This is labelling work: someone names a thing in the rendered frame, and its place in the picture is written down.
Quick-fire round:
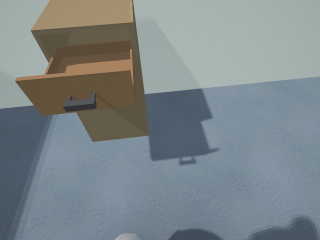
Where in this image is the cabinet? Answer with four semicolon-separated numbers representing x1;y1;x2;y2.
30;0;149;142

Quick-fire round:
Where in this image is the handle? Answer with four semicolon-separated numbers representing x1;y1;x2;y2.
63;92;97;112

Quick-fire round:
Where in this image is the drawer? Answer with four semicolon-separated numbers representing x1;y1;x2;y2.
15;40;137;116

